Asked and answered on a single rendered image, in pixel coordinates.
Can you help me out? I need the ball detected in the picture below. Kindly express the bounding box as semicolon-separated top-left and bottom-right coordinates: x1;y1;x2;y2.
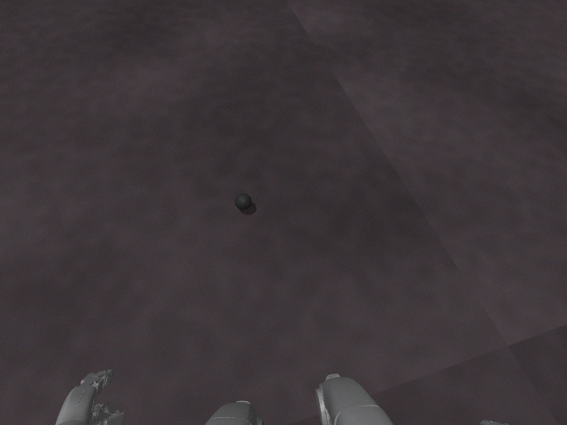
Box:
235;193;252;210

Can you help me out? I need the left robot hand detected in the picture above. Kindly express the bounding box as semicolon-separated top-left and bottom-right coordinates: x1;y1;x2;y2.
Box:
55;369;124;425

